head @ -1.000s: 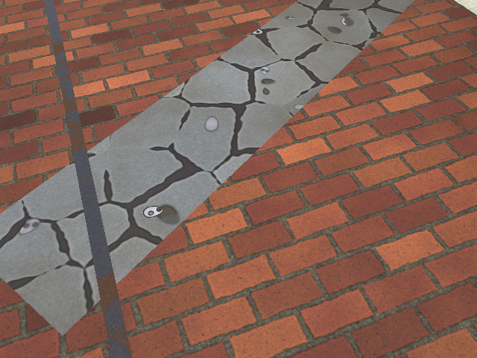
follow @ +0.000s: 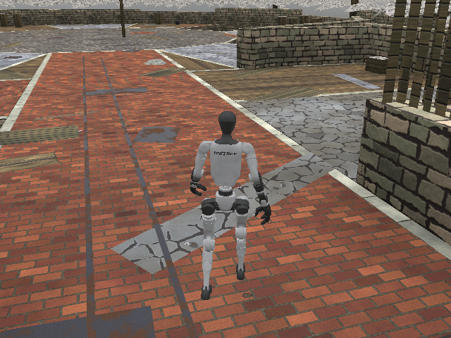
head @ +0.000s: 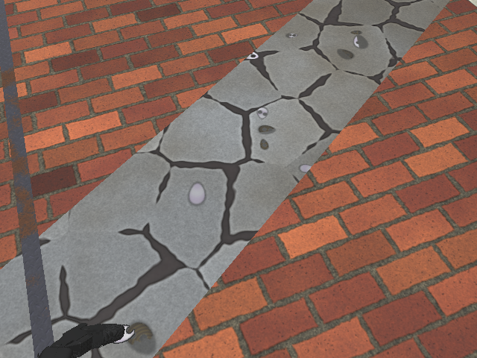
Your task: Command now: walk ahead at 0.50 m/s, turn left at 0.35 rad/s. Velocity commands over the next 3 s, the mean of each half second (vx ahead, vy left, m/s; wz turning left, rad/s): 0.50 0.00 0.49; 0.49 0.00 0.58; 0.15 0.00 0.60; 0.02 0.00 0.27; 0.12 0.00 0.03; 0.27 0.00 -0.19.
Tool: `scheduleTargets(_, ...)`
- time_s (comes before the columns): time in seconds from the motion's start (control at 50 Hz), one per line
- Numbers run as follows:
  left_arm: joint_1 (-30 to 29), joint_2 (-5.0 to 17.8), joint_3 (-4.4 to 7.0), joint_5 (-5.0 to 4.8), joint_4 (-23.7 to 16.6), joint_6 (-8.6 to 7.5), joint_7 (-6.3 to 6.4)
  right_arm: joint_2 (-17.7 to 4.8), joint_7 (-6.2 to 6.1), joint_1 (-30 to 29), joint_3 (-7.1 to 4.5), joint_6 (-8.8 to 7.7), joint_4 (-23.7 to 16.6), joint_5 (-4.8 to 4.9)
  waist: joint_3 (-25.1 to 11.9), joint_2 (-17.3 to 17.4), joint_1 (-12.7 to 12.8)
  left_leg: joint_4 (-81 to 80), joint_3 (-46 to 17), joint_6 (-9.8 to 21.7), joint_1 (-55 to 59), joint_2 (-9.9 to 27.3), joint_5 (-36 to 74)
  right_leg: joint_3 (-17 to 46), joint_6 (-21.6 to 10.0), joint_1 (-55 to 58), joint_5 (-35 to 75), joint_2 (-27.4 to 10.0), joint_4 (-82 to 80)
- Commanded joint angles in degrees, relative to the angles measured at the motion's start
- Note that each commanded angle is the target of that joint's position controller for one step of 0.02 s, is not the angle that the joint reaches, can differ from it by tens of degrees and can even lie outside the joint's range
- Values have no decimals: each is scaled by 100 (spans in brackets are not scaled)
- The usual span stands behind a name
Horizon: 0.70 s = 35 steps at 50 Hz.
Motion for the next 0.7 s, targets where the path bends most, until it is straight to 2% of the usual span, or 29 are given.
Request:
scheduleTargets(0.02,2182,1088,388,9,192,60,94,-733,2,44,-109,-238,-569,199,-1845,-1079,1141,3562,-560,52,-3754,146,-446,3504,-1205,4679,-1211,-2244,-1163)
scheduleTargets(0.04,1798,880,322,-11,151,74,115,-791,-10,-375,-145,-234,-691,211,-1180,-812,1025,3528,-373,60,-3834,418,63,2660,-996,3898,-1043,-2040,-1291)
scheduleTargets(0.06,1426,724,270,-8,167,66,103,-704,-26,-572,-152,-200,-731,148,-702,-544,854,3246,-299,21,-3653,602,476,2083,-901,3117,-680,-1790,-1548)
scheduleTargets(0.08,1174,570,232,13,173,34,94,-631,-33,-579,-194,-124,-724,98,-424,-630,673,2977,-328,4,-3410,768,777,1599,-809,2590,-440,-1575,-1782)
scheduleTargets(0.1,1022,567,240,46,199,7,89,-490,-20,-447,-187,-40,-711,103,-299,-736,526,2897,-303,-31,-3107,842,969,1265,-783,2198,-284,-1478,-1988)
scheduleTargets(0.12,950,576,263,51,235,-30,85,-348,-9,-406,-170,33,-717,108,-221,-694,454,2866,-255,-66,-3002,870,1070,999,-824,1975,-13,-1445,-2134)
scheduleTargets(0.16,896,689,315,57,326,-81,97,-256,-16,-515,-171,133,-832,85,-54,-529,361,2654,-276,-129,-3143,911,1358,518,-877,1804,485,-1444,-2298)
scheduleTargets(0.2,958,782,356,66,423,-76,136,-235,-2,-757,-168,150,-970,49,48,-435,387,2101,-287,-179,-3355,922,1840,111,-893,1894,768,-1408,-2358)
scheduleTargets(0.28,1110,1007,417,30,523,1,214,-105,167,-1506,-98,77,-1230,32,205,-302,643,663,116,-108,-3155,832,2842,-570,-769,2097,870,-1305,-2399)
scheduleTargets(0.34,1377,1163,478,-59,645,102,233,-116,268,-2015,-81,81,-1486,36,357,-234,813,101,301,23,-3285,787,2757,-756,-711,2648,937,-1494,-2286)
scheduleTargets(0.38,1465,1251,520,-126,705,194,234,-193,322,-2196,-105,92,-1641,34,394,-258,807,-108,434,166,-3342,706,2385,-858,-621,3072,1315,-1617,-2035)
scheduleTargets(0.42,1398,1405,569,-174,693,279,251,-346,348,-2068,-185,118,-1721,24,180,-408,616,-188,729,374,-2874,412,1813,-1028,-493,3305,2852,-1632,-1415)
scheduleTargets(0.44,1350,1480,592,-199,671,326,264,-486,342,-1728,-267,141,-1678,27,-86,-501,391,-180,906,502,-2343,178,1530,-1114,-424,3326,3756,-1587,-800)
scheduleTargets(0.46,1255,1488,588,-223,644,378,271,-705,315,-976,-409,154,-1502,51,-482,-444,-63,-448,1050,678,-1331,-119,1627,-1269,-293,3093,4198,-1418,255)
scheduleTargets(0.48,1321,1329,517,-162,602,373,288,-1104,219,24,-626,195,-1222,70,-1003,-165,-514,-650,721,911,338,-188,1842,-1332,-48,2105,3398,-1173,1764)
scheduleTargets(0.5,1736,558,282,95,299,280,247,-1823,114,153,-770,208,-1174,116,-1319,1404,-43,-988,-2077,1752,2195,1275,1323,-1224,347,-428,-1230,-281,3923)
scheduleTargets(0.52,1574,609,207,-11,178,37,181,-1675,168,143,-655,85,-1456,58,-2326,1146,-75,-2040,-4590,2410,2889,2029,373,309,365,-1406,-3038,349,4920)
scheduleTargets(0.54,858,1052,321,-257,-1,-95,124,-1239,219,19,-523,-13,-1402,11,-1713,555,-285,-2324,-3952,2024,2591,1932,601,633,237,-1994,-2531,43,5011)
scheduleTargets(0.56,716,1002,294,-266,-66,-173,127,-1084,219,-229,-475,-73,-1391,17,-1103,383,-99,-2278,-3147,1815,1829,1713,1082,579,124,-2003,-1998,-196,4593)
scheduleTargets(0.58,757,980,306,-117,20,-192,182,-898,206,-649,-421,-86,-1447,27,-757,34,173,-2247,-2512,1611,1018,1454,1678,586,131,-1648,-1605,-430,4094)
scheduleTargets(0.6,858,1043,354,-19,66,-145,207,-713,184,-937,-354,-88,-1542,-17,-604,112,391,-2333,-2082,1510,409,1255,2232,614,158,-1205,-1340,-573,3717)
scheduleTargets(0.62,941,1049,371,1,69,-69,191,-669,162,-1053,-332,-89,-1617,-61,-569,234,505,-2460,-1934,1506,55,1153,2509,621,208,-910,-1183,-610,3549)
scheduleTargets(0.66,973,890,349,58,45,47,187,-739,104,-1004,-354,-119,-1608,-29,-526,189,560,-2578,-1621,1564,-313,1039,3070,518,381,-748,-972,-566,3123)
scheduleTargets(0.7,648,759,306,80,-74,106,201,-863,18,-823,-390,-120,-1544,-8,-363,162,486,-2633,-1360,1513,-516,909,3196,448,542,-861,-482,-464,2466)
Next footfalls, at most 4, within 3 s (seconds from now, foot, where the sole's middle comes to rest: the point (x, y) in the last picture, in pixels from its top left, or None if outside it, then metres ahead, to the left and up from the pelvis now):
0.48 left None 0.39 0.17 -0.76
0.98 right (198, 266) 0.73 0.11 -0.76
1.44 left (117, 317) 0.59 0.34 -0.76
1.84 right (173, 254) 0.78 0.19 -0.76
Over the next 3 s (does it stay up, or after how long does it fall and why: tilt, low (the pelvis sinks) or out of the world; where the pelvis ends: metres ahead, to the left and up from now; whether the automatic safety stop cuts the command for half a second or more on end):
stays up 0.79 0.44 0.00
